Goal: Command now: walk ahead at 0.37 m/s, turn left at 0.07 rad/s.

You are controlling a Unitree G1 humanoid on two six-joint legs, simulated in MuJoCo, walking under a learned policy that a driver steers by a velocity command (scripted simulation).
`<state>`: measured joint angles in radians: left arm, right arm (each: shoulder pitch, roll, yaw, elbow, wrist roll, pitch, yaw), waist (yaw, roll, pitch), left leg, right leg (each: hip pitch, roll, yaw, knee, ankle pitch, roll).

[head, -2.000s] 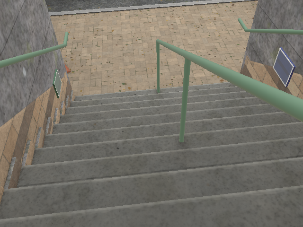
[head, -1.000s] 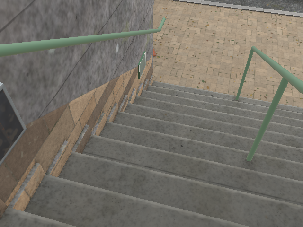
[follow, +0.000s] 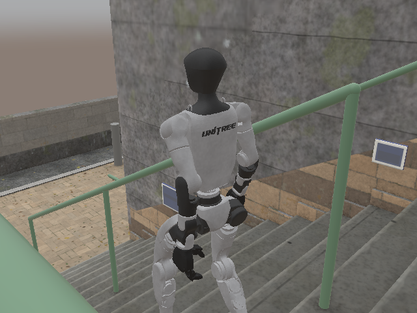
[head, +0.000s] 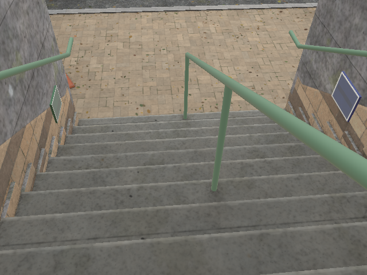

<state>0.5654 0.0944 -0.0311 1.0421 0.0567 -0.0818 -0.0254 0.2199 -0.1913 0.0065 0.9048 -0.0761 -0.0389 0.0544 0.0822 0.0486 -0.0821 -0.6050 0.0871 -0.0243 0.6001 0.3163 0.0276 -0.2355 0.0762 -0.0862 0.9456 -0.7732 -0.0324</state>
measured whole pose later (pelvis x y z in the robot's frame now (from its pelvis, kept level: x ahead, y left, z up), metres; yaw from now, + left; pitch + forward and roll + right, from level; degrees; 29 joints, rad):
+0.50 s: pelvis +0.26 +0.06 -0.16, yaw +16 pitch +3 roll +2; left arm 0.05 0.17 -0.07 0.77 0.12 -0.05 -0.08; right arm 0.64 -0.06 0.06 1.09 -0.10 -0.12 0.04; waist -0.15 -0.04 -0.07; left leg -0.29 -0.20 -0.10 1.02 -0.75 0.12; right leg -0.72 -0.09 0.07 0.68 0.37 -0.02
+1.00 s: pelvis +0.53 +0.11 -0.31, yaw +25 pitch +3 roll -4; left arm 0.63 0.15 -0.05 1.05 0.12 -0.11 -0.02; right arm 0.16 -0.23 0.06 0.91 -0.11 -0.06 0.10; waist 0.12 0.05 -0.06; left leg -0.86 0.14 -0.09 0.81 0.45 0.03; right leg -0.28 0.04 -0.16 0.89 -0.66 -0.06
